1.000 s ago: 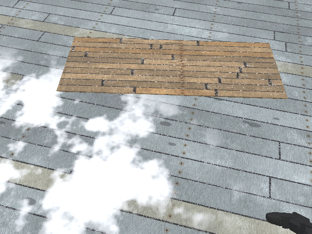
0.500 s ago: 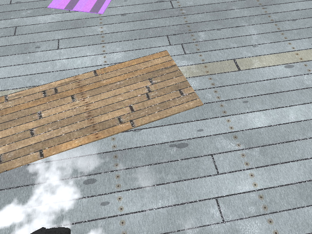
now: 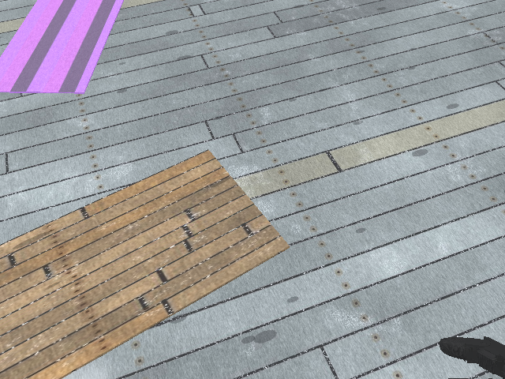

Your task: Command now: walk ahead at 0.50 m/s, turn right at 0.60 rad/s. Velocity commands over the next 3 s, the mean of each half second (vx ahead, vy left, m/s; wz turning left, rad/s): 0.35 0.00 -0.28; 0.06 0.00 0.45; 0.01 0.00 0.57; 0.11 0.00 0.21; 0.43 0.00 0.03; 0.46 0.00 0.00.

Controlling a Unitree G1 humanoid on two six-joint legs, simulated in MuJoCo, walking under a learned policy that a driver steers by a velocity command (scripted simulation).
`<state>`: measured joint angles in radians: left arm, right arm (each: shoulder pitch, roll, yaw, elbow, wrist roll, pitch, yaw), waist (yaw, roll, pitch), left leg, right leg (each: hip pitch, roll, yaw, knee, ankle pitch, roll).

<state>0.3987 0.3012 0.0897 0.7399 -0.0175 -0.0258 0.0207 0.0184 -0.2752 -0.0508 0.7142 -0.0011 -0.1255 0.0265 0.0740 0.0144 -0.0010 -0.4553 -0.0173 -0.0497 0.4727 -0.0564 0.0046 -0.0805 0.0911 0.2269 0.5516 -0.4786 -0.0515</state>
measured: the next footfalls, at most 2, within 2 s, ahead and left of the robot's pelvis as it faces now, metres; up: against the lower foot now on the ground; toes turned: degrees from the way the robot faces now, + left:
right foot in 0.44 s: +0.35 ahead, -0.15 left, +0.00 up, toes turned -7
left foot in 0.82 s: +0.30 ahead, +0.10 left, +0.00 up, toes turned +8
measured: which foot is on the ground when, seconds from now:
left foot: down 0.00-0.44, up 0.46-0.80, down 0.82-1.00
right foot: down 0.00-0.00, up 0.02-0.42, down 0.44-0.82, up 0.84-1.00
